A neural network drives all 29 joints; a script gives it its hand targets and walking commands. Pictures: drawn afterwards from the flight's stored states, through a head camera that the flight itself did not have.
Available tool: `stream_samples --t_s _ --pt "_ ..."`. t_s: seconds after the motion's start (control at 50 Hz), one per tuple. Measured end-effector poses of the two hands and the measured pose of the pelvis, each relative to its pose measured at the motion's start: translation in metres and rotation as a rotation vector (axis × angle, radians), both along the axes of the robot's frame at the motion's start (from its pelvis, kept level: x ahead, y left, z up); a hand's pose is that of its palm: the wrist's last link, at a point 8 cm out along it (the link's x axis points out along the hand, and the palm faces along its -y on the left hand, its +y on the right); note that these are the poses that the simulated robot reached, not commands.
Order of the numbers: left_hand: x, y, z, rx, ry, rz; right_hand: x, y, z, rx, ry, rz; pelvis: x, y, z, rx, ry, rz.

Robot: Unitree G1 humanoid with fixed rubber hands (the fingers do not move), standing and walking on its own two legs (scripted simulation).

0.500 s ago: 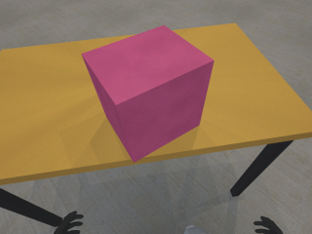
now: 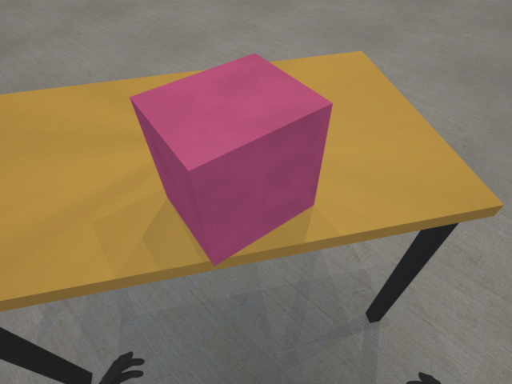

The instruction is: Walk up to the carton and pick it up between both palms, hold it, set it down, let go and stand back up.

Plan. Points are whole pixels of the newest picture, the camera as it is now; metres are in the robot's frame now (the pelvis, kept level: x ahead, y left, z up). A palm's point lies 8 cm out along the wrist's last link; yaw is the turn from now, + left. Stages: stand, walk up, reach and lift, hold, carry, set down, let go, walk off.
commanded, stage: walk up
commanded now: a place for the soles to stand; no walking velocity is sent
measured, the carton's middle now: (234, 158) +0.46 +0.05 +0.10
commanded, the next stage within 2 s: reach and lift in 0.40 s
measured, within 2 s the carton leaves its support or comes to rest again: neither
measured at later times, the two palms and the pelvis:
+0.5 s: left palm out of the picture +0.13 +0.26 -0.11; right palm out of the picture +0.10 -0.28 -0.12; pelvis +0.00 +0.00 -0.01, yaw +3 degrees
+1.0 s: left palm (124, 354) +0.18 +0.22 -0.04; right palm (474, 341) +0.19 -0.31 -0.04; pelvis +0.02 -0.03 +0.02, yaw +6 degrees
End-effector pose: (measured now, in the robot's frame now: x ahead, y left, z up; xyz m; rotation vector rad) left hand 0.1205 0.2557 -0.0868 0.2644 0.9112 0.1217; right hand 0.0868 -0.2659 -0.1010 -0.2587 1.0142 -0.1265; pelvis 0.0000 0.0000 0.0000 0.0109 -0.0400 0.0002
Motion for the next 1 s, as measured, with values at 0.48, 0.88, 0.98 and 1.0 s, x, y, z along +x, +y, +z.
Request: stream_samples --t_s 0.48,0.88,0.98,1.0 --pt "0.006 0.004 -0.015 0.049 0.132 0.043 0.002 -0.016 -0.011 -0.013 -0.005 0.006 0.002 -0.004 -0.007 -0.013 0.019 0.043" --pt "0.065 -0.031 0.040 0.006 -0.074 0.146 0.096 -0.041 0.052 0.024 -0.219 0.127 0.020 -0.026 0.014 -0.007 -0.028 0.104" --pt "0.063 -0.032 0.047 0.010 -0.108 0.175 0.104 -0.044 0.060 0.045 -0.227 0.151 0.022 -0.030 0.016 -0.006 -0.020 0.107" --pt "0.063 -0.033 0.048 0.010 -0.118 0.178 0.105 -0.044 0.061 0.051 -0.231 0.156 0.022 -0.030 0.017 -0.006 -0.017 0.108"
